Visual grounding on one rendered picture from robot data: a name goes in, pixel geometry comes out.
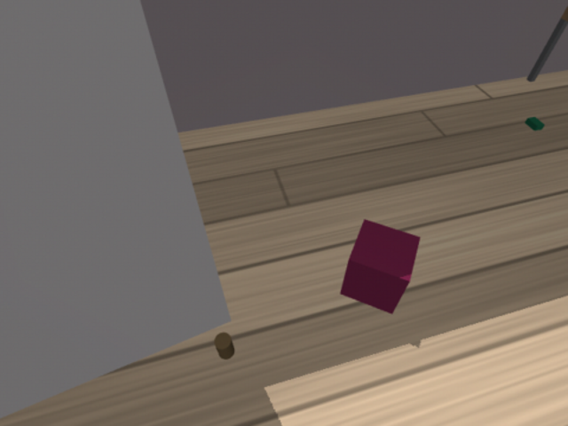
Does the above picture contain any chair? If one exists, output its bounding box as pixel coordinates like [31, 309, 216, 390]
[526, 6, 568, 82]

